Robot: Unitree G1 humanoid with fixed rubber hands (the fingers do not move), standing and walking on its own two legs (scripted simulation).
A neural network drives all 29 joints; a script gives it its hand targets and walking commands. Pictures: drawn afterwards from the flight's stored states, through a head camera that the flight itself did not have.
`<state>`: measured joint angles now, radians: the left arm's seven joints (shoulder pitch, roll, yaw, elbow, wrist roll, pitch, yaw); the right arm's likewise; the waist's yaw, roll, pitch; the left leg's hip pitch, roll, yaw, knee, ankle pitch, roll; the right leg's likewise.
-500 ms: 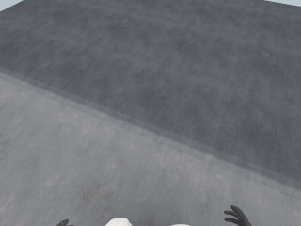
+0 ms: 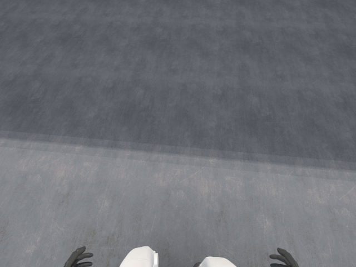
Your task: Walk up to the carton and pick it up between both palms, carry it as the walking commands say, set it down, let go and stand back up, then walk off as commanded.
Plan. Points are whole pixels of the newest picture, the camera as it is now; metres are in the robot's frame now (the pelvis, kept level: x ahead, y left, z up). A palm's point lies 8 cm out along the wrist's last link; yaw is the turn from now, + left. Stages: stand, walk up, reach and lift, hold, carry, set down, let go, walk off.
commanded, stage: walk up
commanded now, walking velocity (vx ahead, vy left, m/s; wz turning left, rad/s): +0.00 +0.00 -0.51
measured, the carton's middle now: out of the picture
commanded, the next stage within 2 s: none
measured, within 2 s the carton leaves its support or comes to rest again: neither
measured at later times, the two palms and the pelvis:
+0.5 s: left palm out of the picture +0.13 +0.21 -0.11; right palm out of the picture +0.00 -0.30 -0.14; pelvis -0.03 -0.01 -0.01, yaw -16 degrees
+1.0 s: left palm (124, 249) +0.16 +0.14 -0.11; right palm out of the picture -0.13 -0.28 -0.14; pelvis -0.06 -0.01 -0.01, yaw -32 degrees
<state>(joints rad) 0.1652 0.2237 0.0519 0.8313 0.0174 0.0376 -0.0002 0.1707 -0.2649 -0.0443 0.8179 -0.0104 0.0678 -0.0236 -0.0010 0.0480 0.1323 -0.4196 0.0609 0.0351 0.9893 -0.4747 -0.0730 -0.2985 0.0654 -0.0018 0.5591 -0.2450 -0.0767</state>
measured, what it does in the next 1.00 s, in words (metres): steps on the spot, turning right: left foot, then right foot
